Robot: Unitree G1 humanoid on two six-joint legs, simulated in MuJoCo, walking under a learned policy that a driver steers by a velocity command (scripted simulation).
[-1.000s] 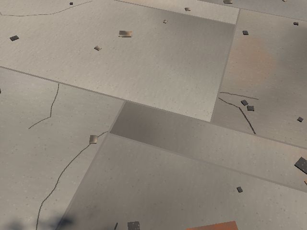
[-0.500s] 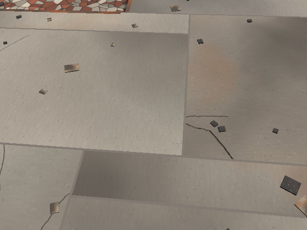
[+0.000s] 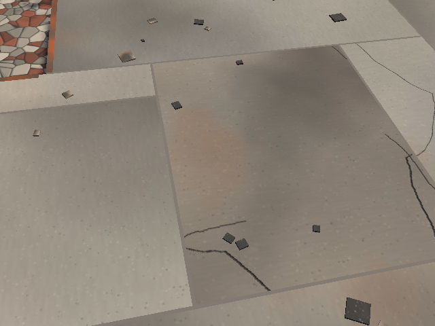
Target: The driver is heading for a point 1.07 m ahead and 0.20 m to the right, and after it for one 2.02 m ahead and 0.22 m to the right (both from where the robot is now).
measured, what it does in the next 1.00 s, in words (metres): walks ahead: right foot, then left foot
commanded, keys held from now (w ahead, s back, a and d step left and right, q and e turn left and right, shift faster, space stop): w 0.88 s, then w+e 0.12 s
